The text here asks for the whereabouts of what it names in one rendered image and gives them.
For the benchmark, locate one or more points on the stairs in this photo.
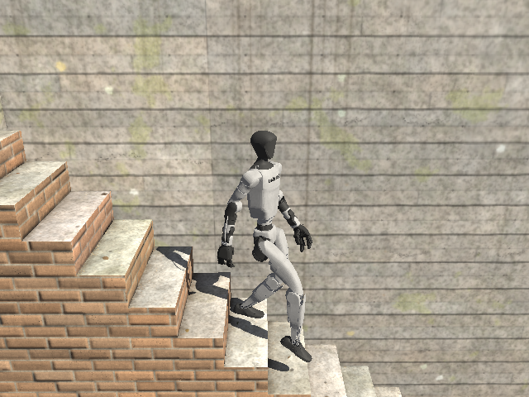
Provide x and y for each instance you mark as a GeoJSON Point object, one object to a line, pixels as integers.
{"type": "Point", "coordinates": [90, 307]}

